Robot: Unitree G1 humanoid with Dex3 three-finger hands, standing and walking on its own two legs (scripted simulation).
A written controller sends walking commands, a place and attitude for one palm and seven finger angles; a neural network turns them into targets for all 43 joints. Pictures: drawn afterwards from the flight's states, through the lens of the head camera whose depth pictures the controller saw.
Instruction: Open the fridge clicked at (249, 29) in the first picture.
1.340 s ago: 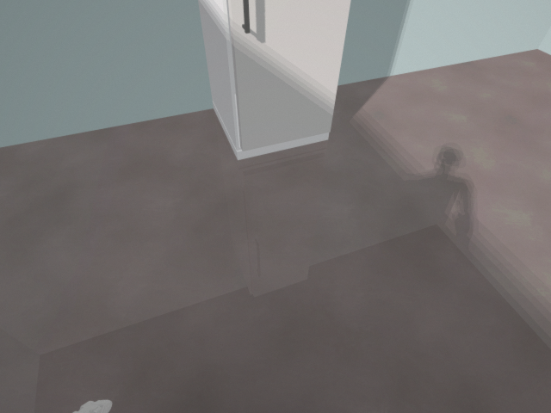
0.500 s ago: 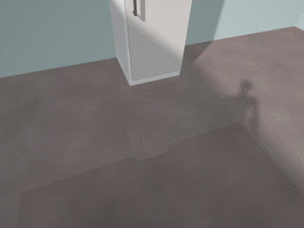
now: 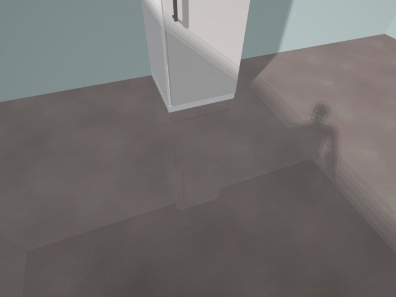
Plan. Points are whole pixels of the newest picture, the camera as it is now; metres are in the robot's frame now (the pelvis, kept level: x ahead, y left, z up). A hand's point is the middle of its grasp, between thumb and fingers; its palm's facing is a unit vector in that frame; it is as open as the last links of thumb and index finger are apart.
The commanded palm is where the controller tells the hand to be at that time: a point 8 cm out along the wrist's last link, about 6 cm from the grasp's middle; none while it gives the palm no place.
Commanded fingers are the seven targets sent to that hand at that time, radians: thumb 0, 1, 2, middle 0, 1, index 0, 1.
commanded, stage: look at it before walking up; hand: left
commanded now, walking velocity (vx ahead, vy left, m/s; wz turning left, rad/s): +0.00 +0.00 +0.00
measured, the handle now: out of the picture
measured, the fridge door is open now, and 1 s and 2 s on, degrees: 0 0 0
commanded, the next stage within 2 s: walk to a spot facing it in 0.20 s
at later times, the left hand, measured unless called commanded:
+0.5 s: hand out of the picture +0.06 +0.22 -0.17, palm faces -0.05 -0.96 -0.27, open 7.4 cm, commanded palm none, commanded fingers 0.00 0.90 0.90 -0.20 -0.30 -0.20 -0.30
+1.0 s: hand out of the picture +0.11 +0.21 -0.20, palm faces -0.11 -0.99 -0.13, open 7.4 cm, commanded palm none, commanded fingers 0.00 0.90 0.90 -0.20 -0.30 -0.20 -0.30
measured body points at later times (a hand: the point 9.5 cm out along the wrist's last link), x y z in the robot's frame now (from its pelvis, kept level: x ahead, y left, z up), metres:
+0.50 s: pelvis +0.02 +0.00 -0.01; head +0.01 +0.00 +0.44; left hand +0.07 +0.27 -0.15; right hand +0.07 -0.28 -0.15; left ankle +0.00 +0.12 -0.74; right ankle +0.00 -0.12 -0.74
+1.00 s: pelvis +0.18 +0.04 -0.03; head +0.21 +0.06 +0.42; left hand +0.12 +0.27 -0.19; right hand +0.26 -0.21 -0.15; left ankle +0.26 +0.12 -0.75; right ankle +0.02 -0.09 -0.69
